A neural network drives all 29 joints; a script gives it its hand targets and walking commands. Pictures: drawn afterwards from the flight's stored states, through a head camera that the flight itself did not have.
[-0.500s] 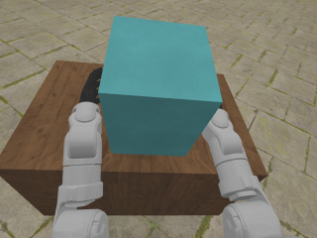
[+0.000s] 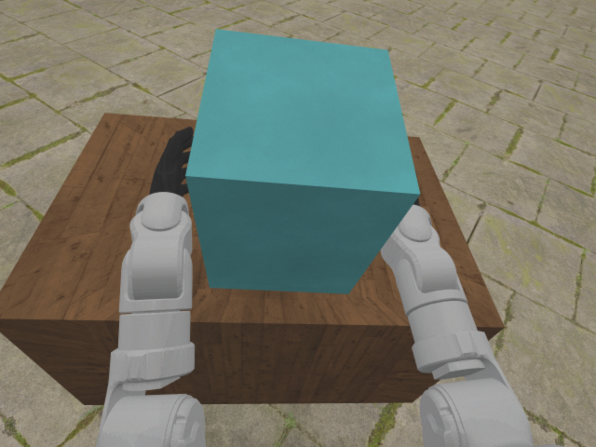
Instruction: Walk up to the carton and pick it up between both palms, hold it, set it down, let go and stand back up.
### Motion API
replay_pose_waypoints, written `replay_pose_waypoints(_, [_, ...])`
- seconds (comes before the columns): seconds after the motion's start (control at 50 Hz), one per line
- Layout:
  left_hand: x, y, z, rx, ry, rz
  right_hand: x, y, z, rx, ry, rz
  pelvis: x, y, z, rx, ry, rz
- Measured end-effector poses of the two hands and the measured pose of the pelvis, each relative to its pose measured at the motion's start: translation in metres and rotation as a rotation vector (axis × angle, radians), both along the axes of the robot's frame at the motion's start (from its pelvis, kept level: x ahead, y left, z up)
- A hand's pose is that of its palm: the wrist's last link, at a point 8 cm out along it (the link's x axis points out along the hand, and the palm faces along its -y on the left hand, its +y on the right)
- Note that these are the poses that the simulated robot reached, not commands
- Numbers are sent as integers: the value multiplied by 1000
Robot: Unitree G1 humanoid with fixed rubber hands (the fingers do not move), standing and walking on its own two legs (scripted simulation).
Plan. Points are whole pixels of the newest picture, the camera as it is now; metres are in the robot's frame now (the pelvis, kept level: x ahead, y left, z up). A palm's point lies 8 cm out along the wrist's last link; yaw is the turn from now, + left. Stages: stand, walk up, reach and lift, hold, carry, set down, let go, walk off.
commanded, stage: hold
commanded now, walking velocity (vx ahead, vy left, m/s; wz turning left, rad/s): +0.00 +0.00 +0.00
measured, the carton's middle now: (291, 179) +0.39 -0.02 +0.16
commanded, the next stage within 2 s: set down in 1.36 s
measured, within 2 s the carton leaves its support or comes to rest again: neither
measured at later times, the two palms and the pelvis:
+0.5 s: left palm (169, 192) +0.37 +0.13 +0.16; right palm (399, 201) +0.36 -0.16 +0.15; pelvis +0.00 +0.00 +0.00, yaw +0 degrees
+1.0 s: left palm (141, 176) +0.36 +0.15 +0.19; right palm (390, 174) +0.36 -0.14 +0.19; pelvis -0.01 +0.01 +0.00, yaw -3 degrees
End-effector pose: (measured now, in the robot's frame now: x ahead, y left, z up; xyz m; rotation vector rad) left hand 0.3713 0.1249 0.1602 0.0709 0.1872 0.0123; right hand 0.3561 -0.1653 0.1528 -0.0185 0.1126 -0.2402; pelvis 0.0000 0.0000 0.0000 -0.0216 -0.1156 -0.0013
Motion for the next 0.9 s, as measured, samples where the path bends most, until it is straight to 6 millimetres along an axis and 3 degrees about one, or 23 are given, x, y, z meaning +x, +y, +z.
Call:
replay_pose_waypoints(0.62, [0, 0, 0, 2, 1, -1, 0, 0, 0, 1, 1, -1, 0, 1, 0, 0, 2, 0])
replay_pose_waypoints(0.74, [-11, 6, -10, -24, 121, 28, 0, 5, 4, 44, 114, 33, 7, 1, 4, 20, 62, -49])
replay_pose_waypoints(0.9, [-15, 20, 18, -34, 134, 56, 2, 19, 30, 48, 130, 51, -3, 2, 4, 23, 86, -59])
